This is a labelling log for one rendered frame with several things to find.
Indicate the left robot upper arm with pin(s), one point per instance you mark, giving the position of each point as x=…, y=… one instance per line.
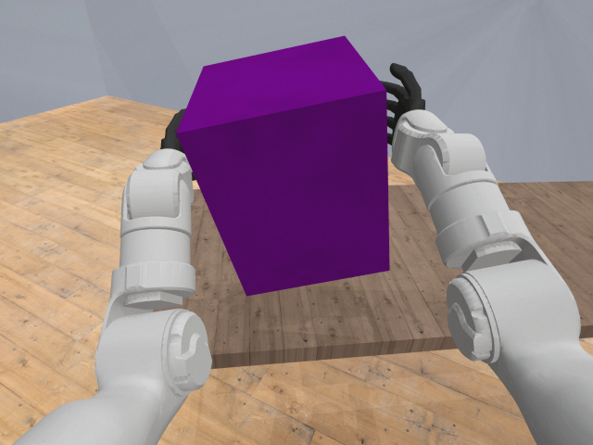
x=146, y=366

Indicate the robot right forearm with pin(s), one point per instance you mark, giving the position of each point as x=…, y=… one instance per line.
x=475, y=227

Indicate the left robot hand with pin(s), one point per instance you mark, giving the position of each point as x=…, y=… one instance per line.
x=171, y=139

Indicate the robot left forearm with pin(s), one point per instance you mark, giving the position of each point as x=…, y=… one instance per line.
x=155, y=229

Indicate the table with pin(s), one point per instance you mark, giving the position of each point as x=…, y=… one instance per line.
x=398, y=311

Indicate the right robot upper arm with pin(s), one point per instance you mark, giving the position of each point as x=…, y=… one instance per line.
x=520, y=319

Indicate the right robot hand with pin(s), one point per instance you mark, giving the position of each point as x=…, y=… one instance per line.
x=409, y=98

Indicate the carton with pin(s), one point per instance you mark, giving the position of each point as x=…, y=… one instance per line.
x=289, y=149

